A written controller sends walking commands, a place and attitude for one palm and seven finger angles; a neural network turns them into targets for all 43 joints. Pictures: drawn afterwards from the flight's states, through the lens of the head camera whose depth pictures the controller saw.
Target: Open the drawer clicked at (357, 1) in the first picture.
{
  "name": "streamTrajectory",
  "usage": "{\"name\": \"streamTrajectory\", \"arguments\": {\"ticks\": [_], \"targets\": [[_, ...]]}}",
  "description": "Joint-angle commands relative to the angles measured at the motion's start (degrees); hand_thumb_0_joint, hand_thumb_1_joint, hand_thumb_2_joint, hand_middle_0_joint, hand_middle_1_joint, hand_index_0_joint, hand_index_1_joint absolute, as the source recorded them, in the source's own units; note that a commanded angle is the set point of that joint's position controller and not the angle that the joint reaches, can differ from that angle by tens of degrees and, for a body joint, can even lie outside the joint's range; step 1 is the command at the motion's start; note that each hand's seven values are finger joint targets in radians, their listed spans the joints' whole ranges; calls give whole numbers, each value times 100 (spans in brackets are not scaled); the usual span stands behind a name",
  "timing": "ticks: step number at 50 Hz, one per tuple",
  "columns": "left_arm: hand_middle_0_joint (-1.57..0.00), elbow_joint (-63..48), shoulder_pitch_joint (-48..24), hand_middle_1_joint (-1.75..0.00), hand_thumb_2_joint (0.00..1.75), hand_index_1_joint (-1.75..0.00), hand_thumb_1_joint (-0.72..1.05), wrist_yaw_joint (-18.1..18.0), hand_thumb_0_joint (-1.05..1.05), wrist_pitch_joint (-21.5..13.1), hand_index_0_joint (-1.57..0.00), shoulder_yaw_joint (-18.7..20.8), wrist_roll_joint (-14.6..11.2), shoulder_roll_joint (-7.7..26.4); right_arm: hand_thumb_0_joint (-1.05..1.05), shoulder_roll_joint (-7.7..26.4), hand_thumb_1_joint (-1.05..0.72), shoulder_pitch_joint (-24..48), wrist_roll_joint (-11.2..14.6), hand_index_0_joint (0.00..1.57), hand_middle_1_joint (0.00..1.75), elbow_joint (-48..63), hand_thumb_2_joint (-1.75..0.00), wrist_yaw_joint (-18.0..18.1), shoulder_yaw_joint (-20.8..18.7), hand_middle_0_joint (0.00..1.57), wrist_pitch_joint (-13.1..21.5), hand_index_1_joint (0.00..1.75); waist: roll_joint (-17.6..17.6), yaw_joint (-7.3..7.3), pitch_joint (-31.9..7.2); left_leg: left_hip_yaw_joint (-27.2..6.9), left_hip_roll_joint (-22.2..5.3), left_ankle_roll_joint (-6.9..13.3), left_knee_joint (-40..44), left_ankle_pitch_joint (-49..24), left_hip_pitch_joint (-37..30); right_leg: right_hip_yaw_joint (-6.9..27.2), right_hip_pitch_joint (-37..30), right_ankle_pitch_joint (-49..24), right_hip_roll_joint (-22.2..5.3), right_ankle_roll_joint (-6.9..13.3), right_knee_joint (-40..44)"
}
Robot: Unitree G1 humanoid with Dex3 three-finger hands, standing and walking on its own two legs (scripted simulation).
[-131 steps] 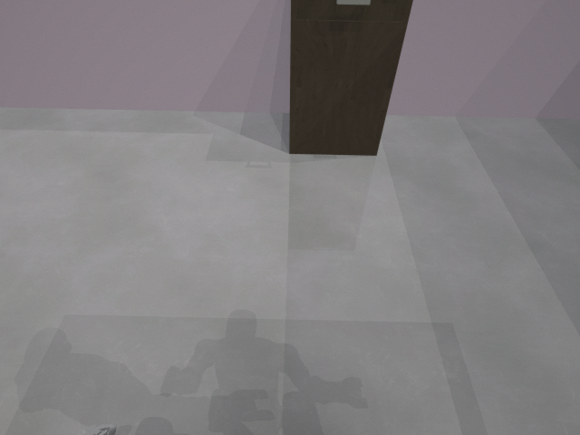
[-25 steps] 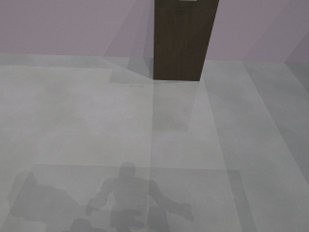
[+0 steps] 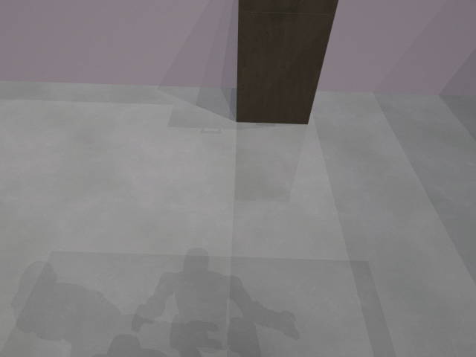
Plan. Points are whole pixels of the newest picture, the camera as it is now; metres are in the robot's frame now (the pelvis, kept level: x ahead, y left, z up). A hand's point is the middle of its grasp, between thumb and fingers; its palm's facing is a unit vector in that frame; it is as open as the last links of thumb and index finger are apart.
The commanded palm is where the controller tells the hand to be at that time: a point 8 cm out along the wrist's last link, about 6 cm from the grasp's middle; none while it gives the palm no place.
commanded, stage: look at it before walking up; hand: left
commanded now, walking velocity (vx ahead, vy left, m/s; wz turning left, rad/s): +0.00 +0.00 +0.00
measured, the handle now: out of the picture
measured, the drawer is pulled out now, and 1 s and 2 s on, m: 0.00 0.00 0.00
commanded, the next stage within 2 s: walk to a spot facing it in 0.02 s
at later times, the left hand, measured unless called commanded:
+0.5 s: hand out of the picture +0.07 +0.17 -0.19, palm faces -0.08 -0.97 -0.23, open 7.3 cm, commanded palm none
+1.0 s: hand (167, 286) +0.30 +0.18 -0.20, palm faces -0.28 -0.94 -0.19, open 7.4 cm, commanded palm none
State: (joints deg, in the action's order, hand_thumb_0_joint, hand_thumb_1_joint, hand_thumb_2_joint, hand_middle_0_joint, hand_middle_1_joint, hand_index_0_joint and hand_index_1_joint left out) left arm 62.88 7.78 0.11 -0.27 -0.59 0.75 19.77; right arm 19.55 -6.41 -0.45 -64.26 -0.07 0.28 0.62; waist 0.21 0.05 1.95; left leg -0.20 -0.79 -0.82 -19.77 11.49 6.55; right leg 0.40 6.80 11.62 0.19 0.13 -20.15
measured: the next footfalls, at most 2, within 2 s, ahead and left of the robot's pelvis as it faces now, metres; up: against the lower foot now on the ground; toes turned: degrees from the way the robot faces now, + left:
left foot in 0.88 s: +0.37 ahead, +0.06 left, +0.00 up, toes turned -11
right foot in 1.40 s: +0.47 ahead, -0.26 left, +0.00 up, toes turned -39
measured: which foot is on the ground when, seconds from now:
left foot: down 0.00-0.44, up 0.46-0.86, down 0.88-1.00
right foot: down 0.00-0.88, up 0.90-1.00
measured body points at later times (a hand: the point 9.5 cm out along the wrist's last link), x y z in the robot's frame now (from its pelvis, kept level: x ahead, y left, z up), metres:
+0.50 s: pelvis +0.05 -0.03 -0.03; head +0.06 -0.05 +0.42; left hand +0.07 +0.22 -0.17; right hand +0.03 -0.29 -0.18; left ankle -0.01 +0.11 -0.71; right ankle +0.02 -0.11 -0.75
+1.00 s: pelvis +0.26 -0.01 -0.02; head +0.29 +0.01 +0.43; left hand +0.32 +0.23 -0.18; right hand +0.28 -0.26 -0.15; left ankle +0.33 +0.07 -0.75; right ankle +0.12 -0.09 -0.65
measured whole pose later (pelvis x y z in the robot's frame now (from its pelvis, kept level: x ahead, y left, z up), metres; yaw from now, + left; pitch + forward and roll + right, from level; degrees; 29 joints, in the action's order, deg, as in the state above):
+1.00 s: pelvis +0.26 -0.01 -0.02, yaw -22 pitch -1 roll +0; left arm 61.1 19.4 0.5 -0.4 4.6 1.7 12.9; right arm 7.7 -8.0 -1.6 -54.8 0.4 -1.4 4.6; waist 3.1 2.2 3.4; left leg 10.3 -4.1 1.8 -34.7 15.6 18.2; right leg 0.2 22.6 22.5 -0.6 1.7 -71.5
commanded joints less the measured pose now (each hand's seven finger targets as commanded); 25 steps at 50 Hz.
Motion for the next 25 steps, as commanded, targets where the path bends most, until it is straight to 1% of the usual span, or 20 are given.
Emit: {"name": "streamTrajectory", "arguments": {"ticks": [1,6,7,8,9,11,12,13,14,15,16,17,18,19,20,21,22,23,24,25], "targets": [[-20,-356,-192,-30,90,-30,90,-73,0,-140,-20,245,-12,1181,0,1196,-90,304,12,20,30,366,-90,84,-211,20,128,30,9,13,-311,-528,-633,209,272,-925,-102,552,52,-883,-737,136,348],[-20,-361,-222,-30,90,-30,90,-67,0,-130,-20,248,-7,1187,0,1208,-90,284,11,20,30,367,-90,83,-209,20,130,30,-1,7,-284,-538,-639,209,320,-860,-64,543,44,-768,-719,128,355],[-20,-294,-55,-30,90,-30,90,-77,0,-89,-20,185,-18,848,0,882,-90,171,-12,20,30,297,-90,80,-136,20,99,30,-37,17,-362,-426,-648,158,253,-718,-155,559,75,-632,-709,94,356],[-20,-245,85,-30,90,-30,90,-80,0,-23,-20,136,-16,597,0,612,-90,-11,-32,20,30,237,-90,78,-83,20,54,30,-36,-2,-338,-330,-629,103,158,-441,-159,578,171,-329,-651,63,282],[-20,-240,242,-30,90,-30,90,-72,0,38,-20,134,2,489,0,501,-90,-215,-46,20,30,227,-90,72,-80,20,13,30,-46,-6,-379,-238,-634,91,43,43,-182,614,288,195,-590,78,167],[-20,-369,302,-30,90,-30,90,7,0,116,-20,196,33,500,0,590,-90,-330,-72,20,30,305,-90,75,-149,20,-22,30,-108,-18,15,-283,-724,171,93,1093,83,674,796,1155,-394,129,-28],[-20,-455,343,-30,90,-30,90,44,0,132,-20,232,48,492,0,655,-90,-361,-79,20,30,371,-90,76,-200,20,-29,30,-189,-16,244,-396,-816,248,176,1570,221,683,1060,1454,-290,153,-200],[-20,-546,413,-30,90,-30,90,80,0,138,-20,267,57,463,0,745,-90,-411,-84,20,30,450,-90,82,-248,20,-31,30,-327,-19,412,-552,-952,347,263,2018,288,621,1340,1664,-172,161,-466],[-20,-631,478,-30,90,-30,90,110,0,130,-20,295,60,415,0,855,-90,-521,-77,20,30,516,-90,85,-316,20,-26,30,-530,-46,515,-809,-1178,492,405,2423,225,474,1658,1758,-20,151,-903],[-20,-729,528,-30,90,-30,90,135,0,96,-20,317,63,283,0,929,-90,-662,-66,20,30,562,-90,98,-380,20,12,30,-828,-85,479,-1172,-1515,707,567,2429,106,184,1855,1498,133,113,-1537],[-20,-820,482,-30,90,-30,90,160,0,70,-20,335,62,155,0,983,-90,-740,-56,20,30,605,-90,108,-432,20,54,30,-1004,-98,489,-1297,-1863,916,627,2085,31,-125,2004,1430,78,58,-2062],[-20,-928,403,-30,90,-30,90,183,0,44,-20,358,68,59,0,918,-90,-811,-67,20,30,637,-90,109,-455,20,94,30,-993,-128,483,-1226,-1969,1031,559,1564,-32,-161,2104,1621,-67,33,-2256],[-20,-965,444,-30,90,-30,90,206,0,8,-20,385,65,-4,0,852,-90,-788,-77,20,30,657,-90,112,-454,20,118,30,-941,-71,449,-961,-1955,998,331,1058,92,-199,1899,1676,-185,25,-2133],[-20,-910,694,-30,90,-30,90,225,0,-13,-20,400,67,-51,0,782,-90,-670,-78,20,30,691,-90,109,-450,20,125,30,-771,76,361,-591,-1829,859,-27,838,362,-333,1427,1521,-168,36,-1869],[-20,-759,1170,-30,90,-30,90,226,0,-35,-20,432,85,-120,0,686,-90,-538,-84,20,30,746,-90,109,-433,20,122,30,-624,309,293,-127,-1535,615,-747,822,965,-477,526,1068,-90,78,-1298],[-20,-556,1869,-30,90,-30,90,183,0,-112,-20,512,113,154,0,398,-90,-391,-60,20,30,861,-90,90,-378,20,117,30,388,601,158,517,-951,218,-2317,1019,1939,502,-542,1111,-534,327,-309],[-20,-376,2626,-30,90,-30,90,62,0,-198,-20,663,113,852,0,-86,-90,-27,-19,20,30,1231,-90,33,-255,20,165,30,2372,852,125,1026,-109,-136,-4295,2400,3717,3326,-1328,808,-2141,998,836],[-20,-328,2883,-30,90,-30,90,-41,0,-238,-20,601,-3,668,0,211,-90,417,-63,20,30,1370,-90,47,-301,20,223,30,1550,933,236,113,-384,-19,-4634,2011,3784,3686,-994,120,-2167,1212,918],[-20,-344,2657,-30,90,-30,90,-65,0,-248,-20,557,17,508,0,81,-90,568,-44,20,30,1347,-90,33,-332,20,242,30,860,749,509,89,-518,-29,-4959,1699,3909,3469,-795,-108,-2165,1364,812],[-20,-434,2349,-30,90,-30,90,-73,0,-263,-20,499,46,287,0,2,-90,405,-71,20,30,1281,-90,21,-329,20,244,30,488,530,573,10,-672,-65,-4905,1304,3843,3004,-608,-118,-2009,1395,716]]}}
